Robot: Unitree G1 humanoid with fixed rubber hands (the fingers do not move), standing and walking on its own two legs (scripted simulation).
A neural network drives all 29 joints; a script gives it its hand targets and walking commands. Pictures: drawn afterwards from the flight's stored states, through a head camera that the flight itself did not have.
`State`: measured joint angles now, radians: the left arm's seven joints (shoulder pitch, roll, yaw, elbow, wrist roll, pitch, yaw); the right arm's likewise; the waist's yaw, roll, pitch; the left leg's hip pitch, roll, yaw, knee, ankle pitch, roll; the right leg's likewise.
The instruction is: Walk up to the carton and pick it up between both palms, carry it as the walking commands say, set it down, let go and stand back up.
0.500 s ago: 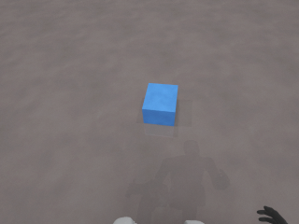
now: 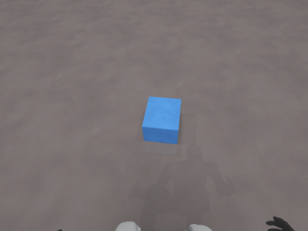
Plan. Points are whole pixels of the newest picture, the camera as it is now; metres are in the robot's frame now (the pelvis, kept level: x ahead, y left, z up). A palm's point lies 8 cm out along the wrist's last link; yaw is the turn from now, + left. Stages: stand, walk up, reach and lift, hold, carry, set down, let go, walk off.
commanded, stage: walk up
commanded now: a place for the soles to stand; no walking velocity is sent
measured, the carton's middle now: (162, 119) +0.96 -0.02 -0.66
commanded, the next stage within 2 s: none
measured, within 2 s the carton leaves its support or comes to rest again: neither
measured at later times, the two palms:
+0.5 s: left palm (57, 203) +0.21 +0.31 -0.09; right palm (279, 213) +0.18 -0.30 -0.09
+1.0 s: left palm (65, 158) +0.35 +0.32 -0.08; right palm (264, 173) +0.28 -0.29 -0.07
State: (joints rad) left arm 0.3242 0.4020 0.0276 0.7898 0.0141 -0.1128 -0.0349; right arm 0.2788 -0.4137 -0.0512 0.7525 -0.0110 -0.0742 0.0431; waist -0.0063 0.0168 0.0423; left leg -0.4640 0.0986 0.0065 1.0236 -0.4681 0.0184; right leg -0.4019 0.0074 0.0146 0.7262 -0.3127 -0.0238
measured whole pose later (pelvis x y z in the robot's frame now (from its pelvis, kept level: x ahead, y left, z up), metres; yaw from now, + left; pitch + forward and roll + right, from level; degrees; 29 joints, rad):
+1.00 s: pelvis +0.24 +0.02 +0.01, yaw +0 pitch +3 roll -2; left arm 0.21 0.40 0.03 0.80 0.01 -0.08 -0.05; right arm 0.39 -0.41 -0.05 0.75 -0.02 -0.09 0.04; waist -0.01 0.01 0.01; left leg -0.31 0.07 0.02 0.63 -0.37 0.00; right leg -0.56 -0.02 0.02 0.77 -0.29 -0.02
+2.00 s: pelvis +0.48 +0.02 +0.01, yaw -2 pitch +1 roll -2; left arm 0.30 0.40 0.03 0.81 0.01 -0.08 -0.03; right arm 0.35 -0.42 -0.05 0.75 -0.02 -0.08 0.04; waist -0.01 0.02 0.04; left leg -0.38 0.06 0.02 0.67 -0.31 0.01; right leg -0.50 0.01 0.03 0.96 -0.40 -0.02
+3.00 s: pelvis +0.64 +0.05 +0.00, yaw -2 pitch +0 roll -3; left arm 0.28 0.40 0.03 0.81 0.01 -0.06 0.02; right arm 0.25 -0.41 -0.05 0.76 -0.03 -0.03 0.03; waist -0.01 0.03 0.11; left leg -0.41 0.05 0.02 0.78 -0.36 0.03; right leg -0.44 -0.01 0.03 0.88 -0.49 -0.01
